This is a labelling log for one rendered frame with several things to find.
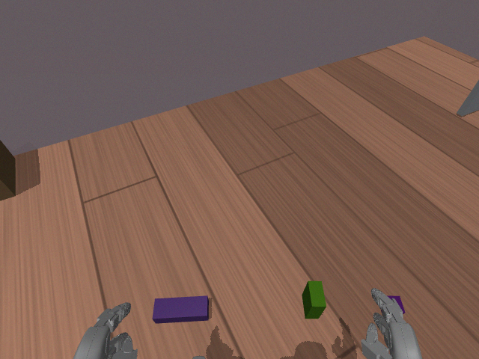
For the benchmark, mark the left robot hand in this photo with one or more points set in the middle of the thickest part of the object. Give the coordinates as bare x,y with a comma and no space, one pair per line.
96,343

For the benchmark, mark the right robot hand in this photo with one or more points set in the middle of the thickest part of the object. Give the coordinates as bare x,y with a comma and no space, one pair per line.
399,336

